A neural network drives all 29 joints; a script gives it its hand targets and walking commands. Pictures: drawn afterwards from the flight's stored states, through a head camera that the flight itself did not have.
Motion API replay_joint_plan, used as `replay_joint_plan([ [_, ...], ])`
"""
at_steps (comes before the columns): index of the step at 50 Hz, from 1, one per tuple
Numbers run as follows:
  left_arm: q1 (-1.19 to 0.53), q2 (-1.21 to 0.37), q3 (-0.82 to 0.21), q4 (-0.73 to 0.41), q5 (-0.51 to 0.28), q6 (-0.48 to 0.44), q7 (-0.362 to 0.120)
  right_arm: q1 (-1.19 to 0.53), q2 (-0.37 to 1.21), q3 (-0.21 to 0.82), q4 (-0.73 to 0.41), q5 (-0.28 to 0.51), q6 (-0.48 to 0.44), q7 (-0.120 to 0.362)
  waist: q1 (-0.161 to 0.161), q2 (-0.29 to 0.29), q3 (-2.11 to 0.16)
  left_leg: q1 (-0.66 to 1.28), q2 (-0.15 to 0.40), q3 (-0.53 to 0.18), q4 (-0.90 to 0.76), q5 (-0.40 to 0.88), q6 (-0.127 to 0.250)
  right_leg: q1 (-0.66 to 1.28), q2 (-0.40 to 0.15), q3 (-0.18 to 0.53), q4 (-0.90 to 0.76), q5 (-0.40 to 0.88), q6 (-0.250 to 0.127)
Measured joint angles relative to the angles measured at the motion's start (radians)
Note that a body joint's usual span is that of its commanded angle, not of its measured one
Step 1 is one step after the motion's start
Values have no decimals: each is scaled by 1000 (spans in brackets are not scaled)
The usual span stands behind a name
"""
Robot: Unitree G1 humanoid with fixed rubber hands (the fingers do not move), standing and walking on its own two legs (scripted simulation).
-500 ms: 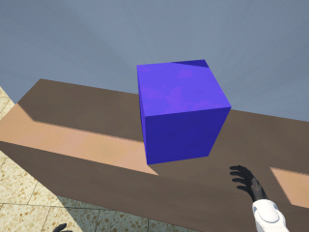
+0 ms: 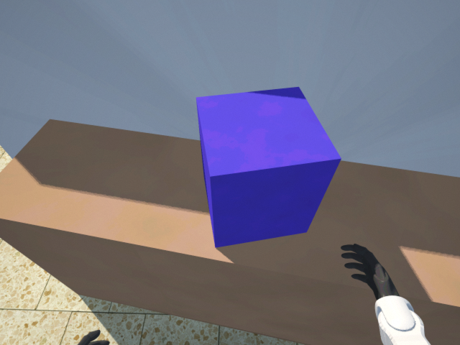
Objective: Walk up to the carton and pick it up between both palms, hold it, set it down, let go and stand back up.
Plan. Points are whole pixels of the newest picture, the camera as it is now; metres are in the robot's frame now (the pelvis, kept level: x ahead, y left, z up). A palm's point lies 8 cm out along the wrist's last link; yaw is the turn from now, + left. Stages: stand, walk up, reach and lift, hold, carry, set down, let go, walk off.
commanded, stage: stand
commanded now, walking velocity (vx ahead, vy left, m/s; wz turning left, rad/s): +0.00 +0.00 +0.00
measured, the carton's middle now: (255, 170) +0.43 -0.04 +0.02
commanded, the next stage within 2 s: none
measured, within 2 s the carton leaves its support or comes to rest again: neither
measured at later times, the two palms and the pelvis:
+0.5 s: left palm out of the picture +0.08 +0.29 -0.12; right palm (381, 287) +0.22 -0.25 -0.03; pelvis +0.00 +0.01 +0.00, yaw -1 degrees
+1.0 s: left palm out of the picture +0.08 +0.27 -0.12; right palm (383, 285) +0.22 -0.26 -0.03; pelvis +0.00 +0.00 +0.00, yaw -1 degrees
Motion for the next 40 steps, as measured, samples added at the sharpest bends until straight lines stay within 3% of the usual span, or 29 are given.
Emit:
replay_joint_plan([
  [40, 6, 0, -2, -7, -2, 14, 4, -37, -3, -23, 24, 1, 13, 7, 2, -4, 24, 20, -5, 16, -9, 1, 4, 8, -13, -4, 5, -1, 6],
])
